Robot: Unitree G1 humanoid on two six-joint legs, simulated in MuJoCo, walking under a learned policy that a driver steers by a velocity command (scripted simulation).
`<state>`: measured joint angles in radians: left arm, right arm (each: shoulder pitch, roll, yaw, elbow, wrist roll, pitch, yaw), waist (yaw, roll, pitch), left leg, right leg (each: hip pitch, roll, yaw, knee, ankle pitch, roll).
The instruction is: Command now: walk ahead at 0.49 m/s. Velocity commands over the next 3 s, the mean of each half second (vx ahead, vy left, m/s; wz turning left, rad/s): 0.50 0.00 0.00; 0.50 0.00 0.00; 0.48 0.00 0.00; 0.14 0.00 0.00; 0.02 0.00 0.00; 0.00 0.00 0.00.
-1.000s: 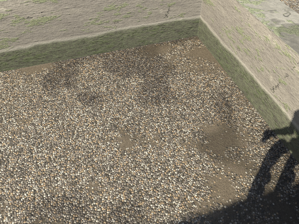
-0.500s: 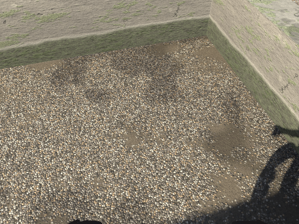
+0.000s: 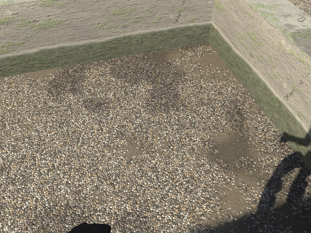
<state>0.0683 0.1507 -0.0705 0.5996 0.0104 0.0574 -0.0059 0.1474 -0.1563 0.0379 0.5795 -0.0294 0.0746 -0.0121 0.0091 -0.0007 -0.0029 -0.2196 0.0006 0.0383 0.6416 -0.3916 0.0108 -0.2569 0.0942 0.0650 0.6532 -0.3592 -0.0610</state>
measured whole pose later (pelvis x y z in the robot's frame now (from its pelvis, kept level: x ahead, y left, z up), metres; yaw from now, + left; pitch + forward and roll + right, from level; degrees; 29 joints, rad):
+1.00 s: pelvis +0.00 +0.00 +0.00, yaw +0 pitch -2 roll +0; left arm 0.08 0.14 -0.07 0.58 0.01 0.05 -0.01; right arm 0.13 -0.15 0.04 0.59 -0.03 0.07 -0.01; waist 0.02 0.00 -0.01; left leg -0.23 0.00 0.03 0.65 -0.40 0.00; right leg -0.27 0.09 0.04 0.66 -0.37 -0.07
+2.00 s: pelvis +0.01 +0.00 +0.02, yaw +1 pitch +0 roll +0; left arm 0.17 0.17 -0.06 0.71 0.01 0.04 -0.02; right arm 0.19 -0.18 0.04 0.67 -0.04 0.08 -0.01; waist 0.01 0.01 -0.01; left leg -0.09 0.00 0.01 0.32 -0.23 0.01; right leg -0.11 0.08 0.04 0.31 -0.20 -0.07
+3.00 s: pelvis +0.01 +0.03 +0.03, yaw +1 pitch +1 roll +1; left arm 0.30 0.23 -0.07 0.68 0.03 0.05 0.01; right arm 0.31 -0.24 0.07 0.71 -0.04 0.07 -0.03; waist -0.01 -0.01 -0.02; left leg -0.08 -0.07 0.02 0.25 -0.19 0.06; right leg -0.15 0.02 0.08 0.33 -0.20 -0.01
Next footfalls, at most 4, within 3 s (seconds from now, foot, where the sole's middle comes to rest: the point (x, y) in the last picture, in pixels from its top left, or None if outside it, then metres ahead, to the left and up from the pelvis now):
none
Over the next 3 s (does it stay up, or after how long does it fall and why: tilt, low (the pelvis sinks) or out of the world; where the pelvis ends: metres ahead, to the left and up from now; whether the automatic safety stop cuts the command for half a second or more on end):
stays up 0.01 0.03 0.03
